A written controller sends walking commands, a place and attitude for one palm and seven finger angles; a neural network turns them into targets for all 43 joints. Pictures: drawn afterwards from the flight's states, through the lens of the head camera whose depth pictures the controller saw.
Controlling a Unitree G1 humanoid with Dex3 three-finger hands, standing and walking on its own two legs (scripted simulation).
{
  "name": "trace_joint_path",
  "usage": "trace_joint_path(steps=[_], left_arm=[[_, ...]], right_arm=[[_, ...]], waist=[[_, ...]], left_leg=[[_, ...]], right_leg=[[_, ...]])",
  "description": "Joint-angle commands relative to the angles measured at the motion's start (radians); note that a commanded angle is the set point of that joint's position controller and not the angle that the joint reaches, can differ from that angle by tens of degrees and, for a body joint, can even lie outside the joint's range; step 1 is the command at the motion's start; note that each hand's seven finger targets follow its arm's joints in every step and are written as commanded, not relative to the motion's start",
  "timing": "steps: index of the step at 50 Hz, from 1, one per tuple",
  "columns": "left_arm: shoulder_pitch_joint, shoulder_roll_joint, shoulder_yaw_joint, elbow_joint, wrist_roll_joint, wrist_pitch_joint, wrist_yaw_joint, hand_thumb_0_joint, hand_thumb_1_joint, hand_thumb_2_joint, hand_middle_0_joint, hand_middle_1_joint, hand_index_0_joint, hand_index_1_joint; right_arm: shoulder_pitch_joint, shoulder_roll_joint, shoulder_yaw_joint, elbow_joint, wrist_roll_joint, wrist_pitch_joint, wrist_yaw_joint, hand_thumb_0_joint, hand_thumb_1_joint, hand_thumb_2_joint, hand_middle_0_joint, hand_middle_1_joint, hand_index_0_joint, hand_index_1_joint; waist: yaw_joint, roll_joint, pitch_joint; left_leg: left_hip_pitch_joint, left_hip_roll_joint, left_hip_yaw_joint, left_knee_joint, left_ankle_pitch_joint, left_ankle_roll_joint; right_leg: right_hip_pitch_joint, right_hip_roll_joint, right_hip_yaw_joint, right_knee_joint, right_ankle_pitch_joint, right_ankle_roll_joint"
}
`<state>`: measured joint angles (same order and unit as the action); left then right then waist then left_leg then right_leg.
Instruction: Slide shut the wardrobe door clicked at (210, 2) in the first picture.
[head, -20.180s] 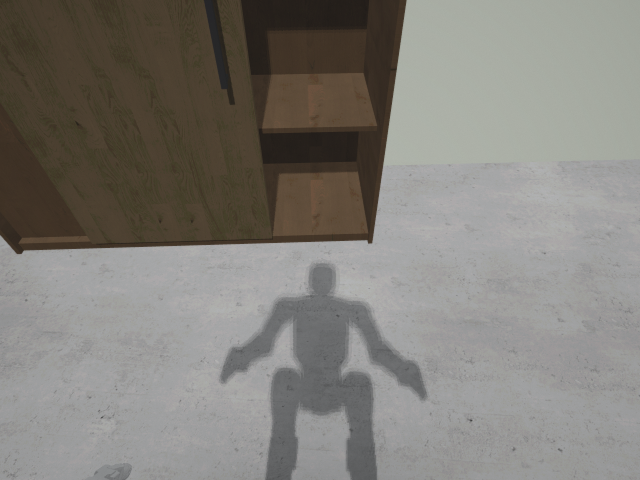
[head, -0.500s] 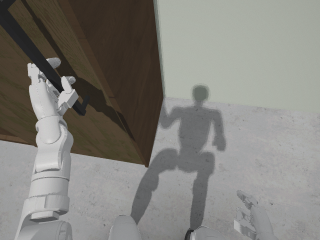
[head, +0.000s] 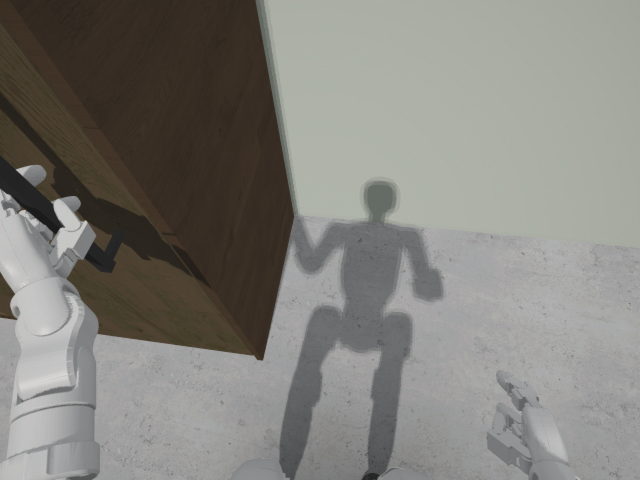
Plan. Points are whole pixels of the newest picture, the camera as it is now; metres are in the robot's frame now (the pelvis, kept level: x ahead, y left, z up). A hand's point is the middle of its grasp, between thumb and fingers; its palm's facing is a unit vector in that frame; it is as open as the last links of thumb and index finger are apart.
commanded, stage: step sideways, sliding the door along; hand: left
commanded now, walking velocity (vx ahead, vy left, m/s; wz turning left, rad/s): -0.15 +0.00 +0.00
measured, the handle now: (42, 186) +0.37 +0.37 +0.13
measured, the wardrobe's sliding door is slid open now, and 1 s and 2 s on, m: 0.00 0.00 0.00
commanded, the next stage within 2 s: stop walking and hold the door there in 0.04 s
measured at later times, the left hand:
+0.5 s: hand (70, 237) +0.32 +0.33 +0.10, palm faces +0.55 -0.77 -0.33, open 6.5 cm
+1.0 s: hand (69, 238) +0.32 +0.33 +0.10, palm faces +0.52 -0.79 -0.32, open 6.5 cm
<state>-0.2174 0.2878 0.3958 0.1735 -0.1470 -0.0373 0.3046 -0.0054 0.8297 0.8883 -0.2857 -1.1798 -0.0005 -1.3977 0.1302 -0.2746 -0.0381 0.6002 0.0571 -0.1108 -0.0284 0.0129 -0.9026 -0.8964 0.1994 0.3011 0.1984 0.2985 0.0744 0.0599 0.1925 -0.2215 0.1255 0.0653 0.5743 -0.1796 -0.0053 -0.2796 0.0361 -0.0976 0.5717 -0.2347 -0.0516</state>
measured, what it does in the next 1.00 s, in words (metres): steps on the spot: right foot, then left foot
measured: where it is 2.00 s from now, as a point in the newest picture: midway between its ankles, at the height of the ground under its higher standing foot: outside the picture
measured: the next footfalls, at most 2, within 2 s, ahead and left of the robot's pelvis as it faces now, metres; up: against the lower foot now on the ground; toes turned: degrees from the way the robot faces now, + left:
right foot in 0.14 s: +0.12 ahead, -0.07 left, +0.00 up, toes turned -10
left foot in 0.36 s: +0.08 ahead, +0.16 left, +0.00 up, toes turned -2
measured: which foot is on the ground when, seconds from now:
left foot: down 0.00-0.26, up 0.28-0.34, down 0.36-1.00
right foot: down 0.00-0.02, up 0.04-0.12, down 0.14-1.00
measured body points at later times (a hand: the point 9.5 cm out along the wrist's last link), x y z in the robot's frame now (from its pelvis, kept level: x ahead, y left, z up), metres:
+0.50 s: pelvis +0.06 +0.03 +0.00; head +0.08 +0.02 +0.45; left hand +0.29 +0.37 +0.12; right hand +0.24 -0.21 -0.08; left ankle +0.04 +0.16 -0.74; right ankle +0.05 -0.08 -0.72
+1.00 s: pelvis +0.04 +0.05 +0.00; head +0.02 +0.03 +0.45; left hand +0.29 +0.37 +0.12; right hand +0.16 -0.21 -0.10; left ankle +0.04 +0.16 -0.74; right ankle +0.08 -0.06 -0.74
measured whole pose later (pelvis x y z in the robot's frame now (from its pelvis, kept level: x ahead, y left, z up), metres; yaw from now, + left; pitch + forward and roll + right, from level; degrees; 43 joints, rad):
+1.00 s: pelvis +0.04 +0.05 +0.00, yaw -7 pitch -2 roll +1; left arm 0.18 0.30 0.36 0.08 -0.04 -0.02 0.27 -0.05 0.75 0.82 -0.28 -1.27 -0.13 -1.34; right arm 0.25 -0.25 0.02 0.66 0.01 -0.06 -0.09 0.01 -0.90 -0.90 0.20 0.30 0.20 0.30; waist 0.02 0.04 -0.02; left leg -0.13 0.01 0.09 0.43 -0.26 0.01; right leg -0.25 -0.02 -0.04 0.44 -0.16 -0.01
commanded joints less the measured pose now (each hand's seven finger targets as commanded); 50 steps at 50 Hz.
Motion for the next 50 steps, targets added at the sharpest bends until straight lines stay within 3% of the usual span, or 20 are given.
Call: trace_joint_path(steps=[1,3,7,8,9,10,12,13,14,16,18,19,20,24,27,30,33,37,39,50], left_arm=[[-0.161,-0.111,-0.475,-0.531,0.097,-0.139,-0.160,0.000,0.900,0.900,-0.450,-1.400,-0.450,-1.400],[-0.175,-0.135,-0.514,-0.568,0.121,-0.128,-0.156,0.000,0.900,0.900,-0.450,-1.400,-0.450,-1.400],[-0.124,-0.148,-0.547,-0.619,0.132,-0.102,-0.155,0.000,0.900,0.900,-0.450,-1.400,-0.450,-1.400],[-0.043,0.765,0.317,-0.300,0.151,-0.158,-0.121,0.000,0.900,0.900,-0.450,-1.400,-0.450,-1.400],[0.047,0.467,0.156,-0.269,0.135,-0.129,-0.127,0.000,0.900,0.900,-0.450,-1.400,-0.450,-1.400],[0.028,0.300,0.002,-0.410,0.129,-0.127,-0.149,0.000,0.900,0.900,-0.450,-1.400,-0.450,-1.400],[0.117,0.274,-0.003,-0.416,0.120,-0.133,-0.138,0.000,0.900,0.900,-0.450,-1.400,-0.450,-1.400],[0.199,0.231,-0.016,-0.319,0.108,-0.123,-0.142,0.000,0.900,0.900,-0.450,-1.400,-0.450,-1.400],[0.196,0.265,0.014,-0.327,0.104,-0.126,-0.136,0.000,0.900,0.900,-0.450,-1.400,-0.450,-1.400],[0.200,0.304,0.048,-0.380,0.103,-0.138,-0.114,0.000,0.900,0.900,-0.450,-1.400,-0.450,-1.400],[0.211,0.250,-0.005,-0.531,0.101,-0.149,-0.122,0.000,0.900,0.900,-0.450,-1.400,-0.450,-1.400],[0.216,0.185,-0.063,-0.575,0.101,-0.152,-0.140,0.000,0.900,0.900,-0.450,-1.400,-0.450,-1.400],[0.275,0.114,-0.121,-0.555,0.120,-0.133,-0.145,0.000,0.900,0.900,-0.450,-1.400,-0.450,-1.400],[0.347,0.174,-0.074,-0.543,0.137,-0.082,-0.131,0.000,0.900,0.900,-0.450,-1.400,-0.450,-1.400],[0.367,0.215,-0.035,-0.518,0.127,-0.073,-0.131,0.000,0.900,0.900,-0.450,-1.400,-0.450,-1.400],[0.367,0.242,-0.006,-0.421,0.113,-0.067,-0.122,0.000,0.900,0.900,-0.450,-1.400,-0.450,-1.400],[0.331,0.251,-0.005,-0.352,0.111,-0.062,-0.109,0.000,0.900,0.900,-0.450,-1.400,-0.450,-1.400],[0.293,0.153,-0.111,-0.366,0.115,-0.077,-0.117,0.000,0.900,0.900,-0.450,-1.400,-0.450,-1.400],[0.287,0.161,-0.116,-0.372,0.128,-0.080,-0.111,0.000,0.900,0.900,-0.450,-1.400,-0.450,-1.400],[0.245,0.088,-0.211,-0.362,0.142,-0.082,-0.120,0.000,0.900,0.900,-0.450,-1.400,-0.450,-1.400]], right_arm=[[-0.028,-0.071,-0.039,-0.158,-0.008,-0.050,0.002,0.000,-0.900,-0.900,0.200,0.300,0.200,0.300],[-0.032,-0.046,-0.015,-0.166,-0.030,-0.064,0.011,0.000,-0.900,-0.900,0.200,0.300,0.200,0.300],[-0.026,-0.052,-0.005,-0.173,-0.027,-0.068,0.010,0.000,-0.900,-0.900,0.200,0.300,0.200,0.300],[0.020,-0.173,-0.048,-0.109,-0.030,-0.021,-0.027,0.000,-0.900,-0.900,0.200,0.300,0.200,0.300],[0.047,-0.114,-0.038,-0.115,-0.036,-0.004,-0.018,0.000,-0.900,-0.900,0.200,0.300,0.200,0.300],[0.005,-0.084,-0.020,-0.152,-0.021,-0.009,-0.008,0.000,-0.900,-0.900,0.200,0.300,0.200,0.300],[-0.031,-0.050,-0.002,-0.159,-0.016,-0.023,-0.023,0.000,-0.900,-0.900,0.200,0.300,0.200,0.300],[-0.020,-0.025,0.010,-0.140,-0.023,-0.031,-0.020,0.000,-0.900,-0.900,0.200,0.300,0.200,0.300],[-0.007,-0.037,0.012,-0.130,-0.013,-0.024,-0.025,0.000,-0.900,-0.900,0.200,0.300,0.200,0.300],[-0.038,-0.044,0.019,-0.107,-0.021,-0.010,-0.047,0.000,-0.900,-0.900,0.200,0.300,0.200,0.300],[-0.051,-0.061,-0.006,-0.145,-0.027,-0.009,-0.051,0.000,-0.900,-0.900,0.200,0.300,0.200,0.300],[-0.024,-0.065,-0.014,-0.146,-0.029,-0.020,-0.036,0.000,-0.900,-0.900,0.200,0.300,0.200,0.300],[-0.025,-0.055,-0.011,-0.162,-0.047,-0.034,-0.029,0.000,-0.900,-0.900,0.200,0.300,0.200,0.300],[-0.030,-0.053,-0.001,-0.161,-0.049,-0.043,-0.015,0.000,-0.900,-0.900,0.200,0.300,0.200,0.300],[-0.043,-0.061,0.010,-0.168,-0.038,-0.035,-0.027,0.000,-0.900,-0.900,0.200,0.300,0.200,0.300],[-0.025,-0.061,0.010,-0.150,-0.033,-0.024,-0.050,0.000,-0.900,-0.900,0.200,0.300,0.200,0.300],[-0.006,-0.061,0.011,-0.112,-0.034,-0.007,-0.058,0.000,-0.900,-0.900,0.200,0.300,0.200,0.300],[-0.042,-0.074,0.026,-0.108,-0.039,-0.006,-0.074,0.000,-0.900,-0.900,0.200,0.300,0.200,0.300],[-0.050,-0.083,0.028,-0.112,-0.041,0.001,-0.077,0.000,-0.900,-0.900,0.200,0.300,0.200,0.300],[-0.022,-0.085,0.024,-0.106,-0.046,0.002,-0.071,0.000,-0.900,-0.900,0.200,0.300,0.200,0.300]], waist=[[-0.087,0.182,-0.484],[-0.103,0.299,-0.380],[-0.110,0.210,-0.391],[-0.082,0.170,-0.406],[-0.068,0.058,-0.422],[-0.087,0.062,-0.466],[-0.074,-0.102,-0.488],[-0.075,-0.176,-0.401],[-0.069,-0.217,-0.367],[-0.094,-0.123,-0.418],[-0.076,0.075,-0.486],[-0.073,0.146,-0.479],[-0.079,0.204,-0.383],[-0.087,0.199,-0.300],[-0.080,0.147,-0.319],[-0.092,0.009,-0.317],[-0.093,-0.156,-0.364],[-0.096,0.021,-0.311],[-0.084,0.121,-0.282],[-0.087,0.023,-0.285]], left_leg=[[0.533,0.293,-0.131,-0.110,1.049,0.149],[0.507,0.225,-0.030,-0.100,1.074,0.118],[0.504,0.142,0.045,0.011,1.014,0.056],[0.473,0.140,0.055,0.013,1.028,0.044],[0.360,0.123,0.023,0.121,1.009,0.036],[0.318,0.077,0.083,0.210,0.907,0.007],[-0.042,-0.087,0.048,0.394,0.023,-0.030],[-0.153,-0.100,-0.036,0.297,-0.348,-0.035],[-0.189,-0.065,-0.081,0.171,-0.400,-0.027],[-0.047,-0.046,-0.036,-0.116,-0.078,-0.013],[0.311,0.143,-0.120,-0.135,0.787,0.061],[0.374,0.207,-0.133,-0.180,0.869,0.096],[0.375,0.218,-0.124,-0.187,0.942,0.115],[0.345,0.158,-0.039,-0.164,0.930,0.061],[0.188,0.131,-0.001,-0.130,0.601,0.046],[0.004,-0.006,0.032,-0.079,0.048,-0.009],[0.012,-0.089,-0.030,0.022,-0.211,0.000],[0.065,-0.011,-0.092,-0.245,-0.001,0.031],[-0.008,0.047,-0.132,-0.316,0.039,0.046],[-0.025,-0.003,-0.063,-0.292,0.021,0.017]], right_leg=[[-0.137,-0.075,0.105,0.155,-0.120,0.072],[-0.167,-0.069,0.051,0.146,-0.132,0.058],[-0.044,-0.043,-0.022,-0.085,0.106,0.053],[-0.048,-0.040,-0.013,-0.044,0.226,0.064],[0.134,-0.052,-0.004,-0.115,0.388,0.029],[0.225,-0.078,0.025,-0.124,0.741,0.006],[0.450,-0.266,0.289,-0.024,1.417,-0.123],[0.413,-0.319,0.287,-0.059,1.375,-0.126],[0.413,-0.334,0.294,-0.029,1.314,-0.113],[0.376,-0.261,0.195,0.043,1.088,-0.041],[0.053,-0.110,0.095,0.124,0.335,0.077],[-0.038,-0.073,0.104,0.180,-0.119,0.064],[-0.123,-0.042,0.077,0.218,-0.223,0.068],[-0.082,-0.043,0.011,0.063,-0.062,0.058],[0.115,-0.060,0.027,-0.102,0.138,0.050],[0.186,-0.150,0.184,-0.142,0.563,0.023],[0.117,-0.235,0.275,-0.255,0.394,-0.026],[0.051,-0.116,0.161,-0.198,0.052,0.030],[0.102,-0.071,0.104,-0.116,0.092,0.048],[0.158,-0.085,0.114,-0.152,0.174,0.043]])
